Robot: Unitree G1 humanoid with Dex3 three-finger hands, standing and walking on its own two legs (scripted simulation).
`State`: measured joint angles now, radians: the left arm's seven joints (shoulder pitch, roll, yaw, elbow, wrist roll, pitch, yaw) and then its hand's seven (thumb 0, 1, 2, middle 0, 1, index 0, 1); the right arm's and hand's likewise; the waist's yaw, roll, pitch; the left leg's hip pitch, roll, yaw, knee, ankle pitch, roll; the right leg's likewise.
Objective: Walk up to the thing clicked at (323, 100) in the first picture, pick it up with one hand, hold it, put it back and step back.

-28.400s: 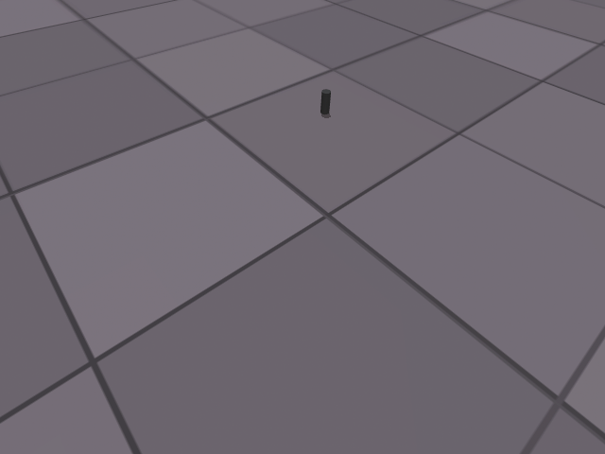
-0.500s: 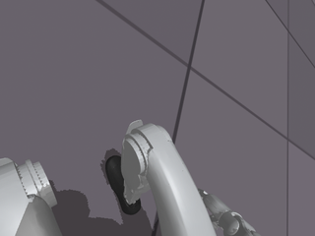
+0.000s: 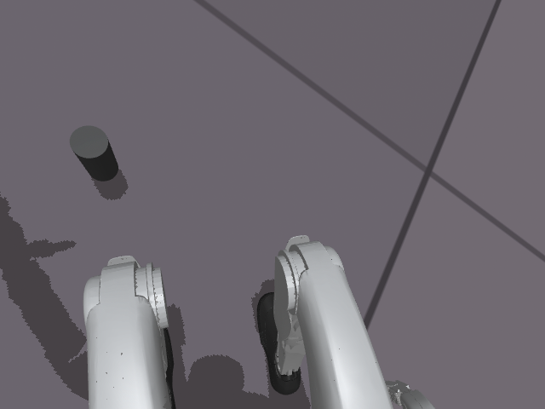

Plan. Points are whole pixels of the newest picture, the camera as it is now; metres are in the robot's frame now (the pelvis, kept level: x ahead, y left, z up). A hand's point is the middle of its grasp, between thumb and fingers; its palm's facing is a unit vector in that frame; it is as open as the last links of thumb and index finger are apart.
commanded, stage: home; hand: left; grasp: from the side
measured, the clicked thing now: (97, 156) +0.51 +0.24 -0.30
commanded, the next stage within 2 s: none
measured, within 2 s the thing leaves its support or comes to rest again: neither
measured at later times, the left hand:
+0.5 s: hand out of the picture +0.32 +0.30 +0.11, palm faces +0.28 -0.87 -0.41, open 17.0 cm
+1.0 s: hand out of the picture +0.23 +0.21 +0.29, palm faces +0.27 -0.91 -0.30, open 16.9 cm
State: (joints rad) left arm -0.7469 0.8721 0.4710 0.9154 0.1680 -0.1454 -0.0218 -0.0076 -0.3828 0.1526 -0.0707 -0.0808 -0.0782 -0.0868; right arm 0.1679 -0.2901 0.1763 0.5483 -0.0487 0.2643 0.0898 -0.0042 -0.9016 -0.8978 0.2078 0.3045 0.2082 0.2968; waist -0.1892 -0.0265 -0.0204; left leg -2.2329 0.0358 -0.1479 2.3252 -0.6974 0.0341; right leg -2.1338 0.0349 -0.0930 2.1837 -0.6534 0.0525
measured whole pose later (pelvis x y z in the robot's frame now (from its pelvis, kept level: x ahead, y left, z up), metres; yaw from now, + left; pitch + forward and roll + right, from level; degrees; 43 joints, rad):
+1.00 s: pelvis +0.08 +0.00 +0.35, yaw +10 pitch +11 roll -2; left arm 0.43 0.22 -0.02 0.06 -0.02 0.23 0.18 -0.01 -0.47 0.11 -0.09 -0.09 -0.10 -0.09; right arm 0.29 -0.21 0.03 0.47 0.05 -0.04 -0.17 0.01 -0.90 -0.90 0.21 0.30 0.21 0.30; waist -0.04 0.04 -0.16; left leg -0.71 0.04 -0.03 1.02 -0.49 -0.01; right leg -0.67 0.00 -0.03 0.96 -0.47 0.02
